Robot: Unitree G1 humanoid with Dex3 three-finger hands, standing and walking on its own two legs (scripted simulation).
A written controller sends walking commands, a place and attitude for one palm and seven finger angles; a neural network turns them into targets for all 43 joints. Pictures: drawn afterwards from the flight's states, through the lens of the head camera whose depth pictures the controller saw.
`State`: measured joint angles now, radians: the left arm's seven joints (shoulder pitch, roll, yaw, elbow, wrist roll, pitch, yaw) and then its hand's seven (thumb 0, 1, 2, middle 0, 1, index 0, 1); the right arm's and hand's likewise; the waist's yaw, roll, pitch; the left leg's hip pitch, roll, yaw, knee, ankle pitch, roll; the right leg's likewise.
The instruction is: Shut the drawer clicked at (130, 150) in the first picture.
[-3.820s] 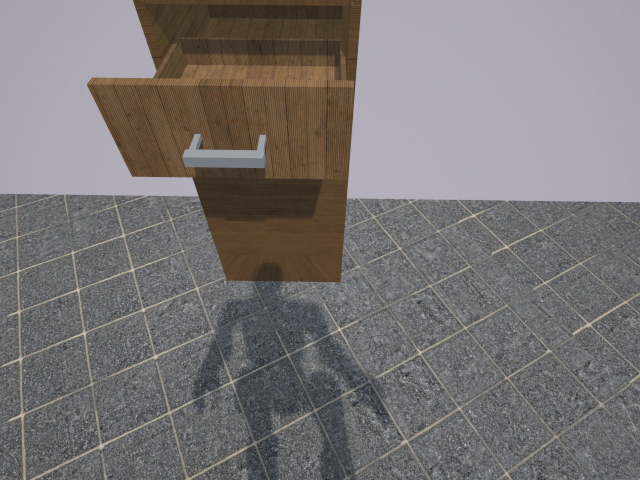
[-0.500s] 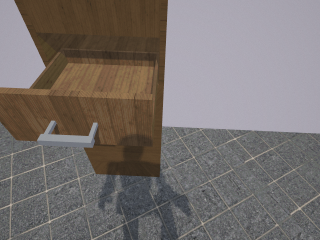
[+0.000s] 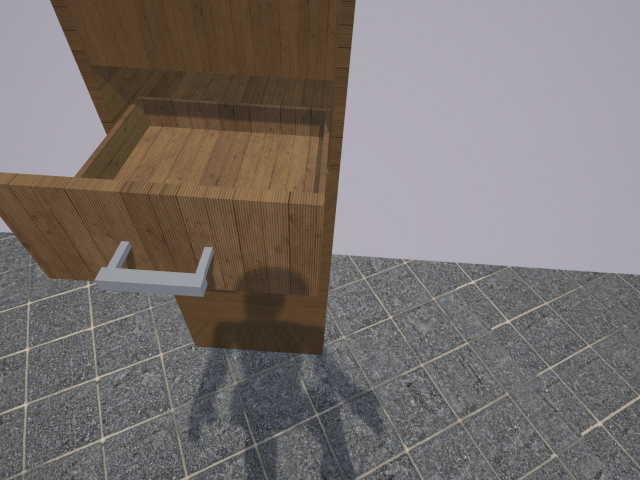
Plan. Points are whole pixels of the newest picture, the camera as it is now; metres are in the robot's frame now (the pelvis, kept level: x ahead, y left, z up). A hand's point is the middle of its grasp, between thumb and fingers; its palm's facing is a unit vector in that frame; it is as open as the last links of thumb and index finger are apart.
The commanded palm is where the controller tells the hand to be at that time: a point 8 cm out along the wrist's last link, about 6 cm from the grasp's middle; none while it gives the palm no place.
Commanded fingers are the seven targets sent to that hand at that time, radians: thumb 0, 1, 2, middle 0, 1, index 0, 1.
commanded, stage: look again from close up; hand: left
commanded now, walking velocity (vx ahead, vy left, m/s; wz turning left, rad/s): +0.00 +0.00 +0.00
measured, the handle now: (158, 267) +0.33 +0.22 +0.10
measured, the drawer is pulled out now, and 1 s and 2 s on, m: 0.29 0.29 0.29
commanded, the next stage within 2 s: raise the hand and make a fist in 0.22 s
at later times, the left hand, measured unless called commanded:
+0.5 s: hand (151, 426) +0.18 +0.22 -0.02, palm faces +0.25 -0.96 -0.11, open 7.1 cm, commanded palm +0.10 +0.25 -0.04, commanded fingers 0.00 0.90 0.90 -0.40 -0.52 -0.40 -0.52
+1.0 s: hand (159, 416) +0.18 +0.19 +0.03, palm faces +0.02 -1.00 -0.09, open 4.6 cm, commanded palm +0.12 +0.25 +0.05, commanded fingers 0.00 0.90 0.90 -0.90 -1.06 -0.90 -1.06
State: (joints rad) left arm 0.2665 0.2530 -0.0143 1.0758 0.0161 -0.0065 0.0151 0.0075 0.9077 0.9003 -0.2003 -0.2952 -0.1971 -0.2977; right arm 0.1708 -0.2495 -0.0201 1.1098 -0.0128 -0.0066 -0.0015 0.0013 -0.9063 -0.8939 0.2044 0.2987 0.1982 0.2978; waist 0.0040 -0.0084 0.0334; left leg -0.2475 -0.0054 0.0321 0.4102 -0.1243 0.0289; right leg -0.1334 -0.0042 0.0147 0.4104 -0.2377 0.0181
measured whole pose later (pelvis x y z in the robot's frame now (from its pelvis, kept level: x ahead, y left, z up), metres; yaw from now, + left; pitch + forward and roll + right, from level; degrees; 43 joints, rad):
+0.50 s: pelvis +0.00 +0.01 -0.02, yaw +2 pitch +1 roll +0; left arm 0.46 0.20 0.10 0.11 -0.17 -0.21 0.02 0.02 0.91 0.90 -0.25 -0.35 -0.24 -0.35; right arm 0.28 -0.22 -0.01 0.78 0.02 -0.25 -0.05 0.01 -0.91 -0.89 0.20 0.30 0.20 0.30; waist -0.02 0.00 -0.03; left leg -0.40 -0.04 0.01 0.59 -0.20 0.04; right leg -0.28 -0.05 -0.02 0.62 -0.35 0.01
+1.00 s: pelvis +0.02 -0.03 -0.05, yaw +2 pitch +6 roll -2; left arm 0.54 0.31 0.27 -0.15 -0.35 -0.25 -0.40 0.02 0.90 0.90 -0.71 -0.85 -0.71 -0.85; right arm 0.21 -0.19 0.02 0.58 0.06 -0.26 -0.09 0.01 -0.90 -0.89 0.21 0.30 0.20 0.30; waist 0.03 0.04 -0.12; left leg -0.66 0.04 -0.06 0.93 -0.39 -0.02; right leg -0.49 0.04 -0.08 0.88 -0.50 -0.03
